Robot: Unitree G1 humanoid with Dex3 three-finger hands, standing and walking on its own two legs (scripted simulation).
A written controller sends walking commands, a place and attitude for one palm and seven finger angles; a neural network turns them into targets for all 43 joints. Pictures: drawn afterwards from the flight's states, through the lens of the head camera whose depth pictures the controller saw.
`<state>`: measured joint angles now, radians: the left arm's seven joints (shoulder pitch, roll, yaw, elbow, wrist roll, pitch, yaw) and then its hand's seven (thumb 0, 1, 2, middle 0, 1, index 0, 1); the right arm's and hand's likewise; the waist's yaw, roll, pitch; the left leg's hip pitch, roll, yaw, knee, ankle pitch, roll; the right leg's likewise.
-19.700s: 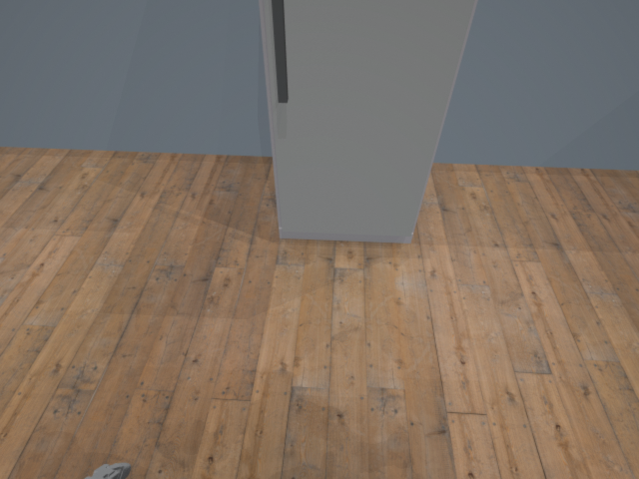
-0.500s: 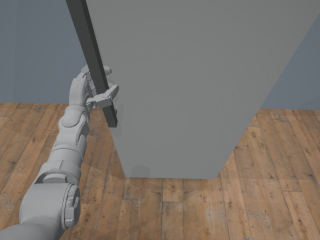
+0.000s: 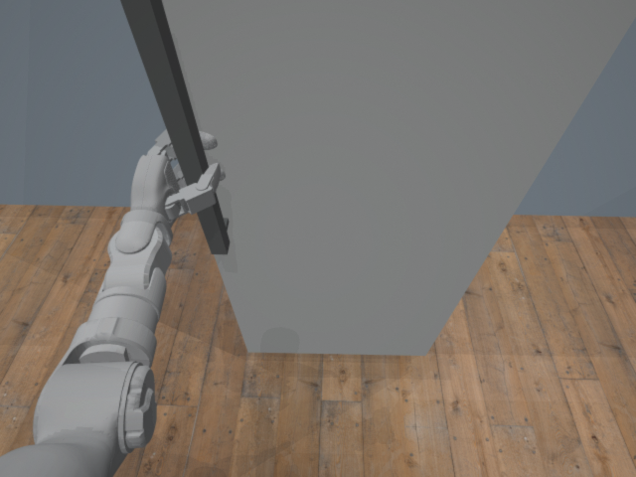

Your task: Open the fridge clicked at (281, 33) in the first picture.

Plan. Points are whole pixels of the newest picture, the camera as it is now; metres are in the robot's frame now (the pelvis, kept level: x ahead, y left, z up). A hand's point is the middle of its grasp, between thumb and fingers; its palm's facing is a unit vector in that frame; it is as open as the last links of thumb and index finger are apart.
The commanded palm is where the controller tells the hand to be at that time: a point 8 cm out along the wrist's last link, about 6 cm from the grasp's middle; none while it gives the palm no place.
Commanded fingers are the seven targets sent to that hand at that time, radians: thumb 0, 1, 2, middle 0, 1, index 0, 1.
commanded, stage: grip the handle and tug to test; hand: left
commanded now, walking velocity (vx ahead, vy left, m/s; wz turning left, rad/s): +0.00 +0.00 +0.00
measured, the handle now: (192, 135) +0.50 +0.16 +0.16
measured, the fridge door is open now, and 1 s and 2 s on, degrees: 0 9 35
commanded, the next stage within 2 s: pull the door a little, standing still in 0.34 s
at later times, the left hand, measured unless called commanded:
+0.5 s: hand (206, 189) +0.44 +0.14 +0.12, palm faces -0.04 -1.00 +0.01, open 6.1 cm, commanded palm +0.41 +0.20 +0.12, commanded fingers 0.00 0.90 0.90 -0.45 -1.40 -0.45 -1.40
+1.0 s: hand (204, 235) +0.37 +0.13 +0.12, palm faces -0.07 -1.00 -0.03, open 6.6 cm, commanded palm +0.34 +0.19 +0.13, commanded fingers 0.00 0.90 0.90 -0.45 -1.40 -0.45 -1.40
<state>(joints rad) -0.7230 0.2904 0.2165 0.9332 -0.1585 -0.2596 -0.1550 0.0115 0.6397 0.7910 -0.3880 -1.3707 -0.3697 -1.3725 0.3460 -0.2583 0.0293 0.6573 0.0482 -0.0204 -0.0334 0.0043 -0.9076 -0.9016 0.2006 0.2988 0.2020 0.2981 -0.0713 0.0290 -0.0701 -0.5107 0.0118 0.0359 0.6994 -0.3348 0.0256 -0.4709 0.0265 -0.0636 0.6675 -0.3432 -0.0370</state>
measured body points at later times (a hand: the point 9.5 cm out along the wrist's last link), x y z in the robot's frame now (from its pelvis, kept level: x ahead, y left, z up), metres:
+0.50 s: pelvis +0.02 +0.01 +0.00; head +0.05 +0.00 +0.45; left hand +0.44 +0.20 +0.12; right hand +0.11 -0.25 -0.11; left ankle +0.01 +0.10 -0.72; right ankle -0.01 -0.10 -0.72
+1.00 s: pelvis +0.05 +0.01 +0.01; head +0.05 -0.01 +0.46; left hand +0.36 +0.19 +0.13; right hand +0.18 -0.23 -0.08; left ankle +0.01 +0.10 -0.72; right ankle -0.01 -0.09 -0.72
